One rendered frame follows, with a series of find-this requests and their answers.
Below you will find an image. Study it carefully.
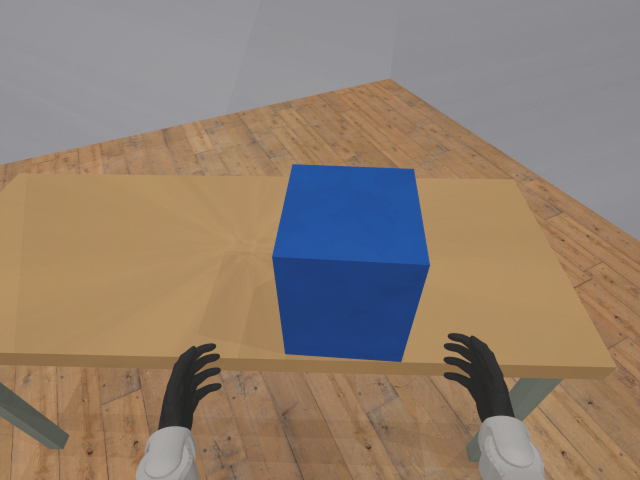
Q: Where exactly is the carton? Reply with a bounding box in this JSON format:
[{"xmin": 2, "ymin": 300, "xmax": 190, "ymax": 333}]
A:
[{"xmin": 272, "ymin": 164, "xmax": 430, "ymax": 362}]

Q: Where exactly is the right robot hand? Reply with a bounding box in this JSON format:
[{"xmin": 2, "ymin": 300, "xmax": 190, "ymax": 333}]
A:
[{"xmin": 444, "ymin": 333, "xmax": 515, "ymax": 423}]

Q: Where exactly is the left robot hand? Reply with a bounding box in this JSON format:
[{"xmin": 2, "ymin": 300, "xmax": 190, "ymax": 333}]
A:
[{"xmin": 158, "ymin": 343, "xmax": 221, "ymax": 431}]

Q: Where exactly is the robot right forearm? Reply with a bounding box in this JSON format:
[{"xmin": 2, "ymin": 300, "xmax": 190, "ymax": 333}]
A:
[{"xmin": 478, "ymin": 416, "xmax": 546, "ymax": 480}]

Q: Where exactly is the robot left forearm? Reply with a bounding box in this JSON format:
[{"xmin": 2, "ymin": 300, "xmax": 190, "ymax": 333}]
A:
[{"xmin": 136, "ymin": 426, "xmax": 199, "ymax": 480}]

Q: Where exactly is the table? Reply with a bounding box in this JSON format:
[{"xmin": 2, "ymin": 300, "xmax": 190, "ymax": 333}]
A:
[{"xmin": 0, "ymin": 173, "xmax": 617, "ymax": 462}]

